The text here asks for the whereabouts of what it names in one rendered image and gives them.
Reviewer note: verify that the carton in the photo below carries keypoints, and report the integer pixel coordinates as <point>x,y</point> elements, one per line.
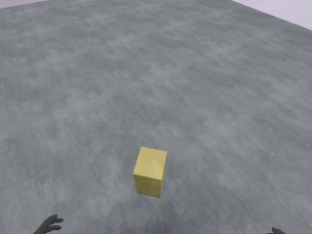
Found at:
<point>149,172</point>

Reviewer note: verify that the left robot hand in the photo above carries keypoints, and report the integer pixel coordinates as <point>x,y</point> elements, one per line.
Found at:
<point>45,226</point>

